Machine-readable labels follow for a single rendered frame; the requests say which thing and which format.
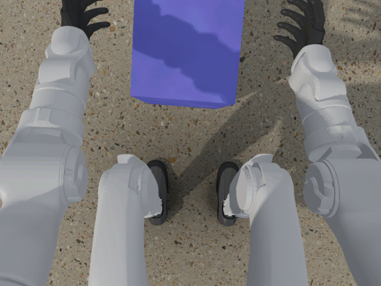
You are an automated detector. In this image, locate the robot left upper arm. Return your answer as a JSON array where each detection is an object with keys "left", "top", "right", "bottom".
[{"left": 0, "top": 142, "right": 89, "bottom": 286}]

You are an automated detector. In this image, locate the left robot foot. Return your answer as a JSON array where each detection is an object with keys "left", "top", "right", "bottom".
[{"left": 147, "top": 160, "right": 168, "bottom": 225}]

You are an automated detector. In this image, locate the robot right upper arm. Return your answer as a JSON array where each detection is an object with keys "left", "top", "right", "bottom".
[{"left": 303, "top": 158, "right": 381, "bottom": 286}]

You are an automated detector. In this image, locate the robot right forearm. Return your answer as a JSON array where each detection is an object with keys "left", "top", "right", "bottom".
[{"left": 289, "top": 44, "right": 381, "bottom": 163}]

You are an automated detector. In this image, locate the robot right hand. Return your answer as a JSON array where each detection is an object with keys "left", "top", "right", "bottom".
[{"left": 274, "top": 0, "right": 325, "bottom": 60}]

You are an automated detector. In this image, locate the carton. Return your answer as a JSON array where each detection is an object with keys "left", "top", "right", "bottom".
[{"left": 130, "top": 0, "right": 245, "bottom": 109}]

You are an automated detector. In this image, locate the robot left hand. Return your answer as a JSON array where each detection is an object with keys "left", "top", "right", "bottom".
[{"left": 60, "top": 0, "right": 111, "bottom": 41}]

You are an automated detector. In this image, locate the right robot shin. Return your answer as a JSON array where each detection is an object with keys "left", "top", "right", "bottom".
[{"left": 223, "top": 154, "right": 294, "bottom": 218}]

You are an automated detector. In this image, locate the robot left forearm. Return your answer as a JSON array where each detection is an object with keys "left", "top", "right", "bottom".
[{"left": 0, "top": 26, "right": 96, "bottom": 200}]

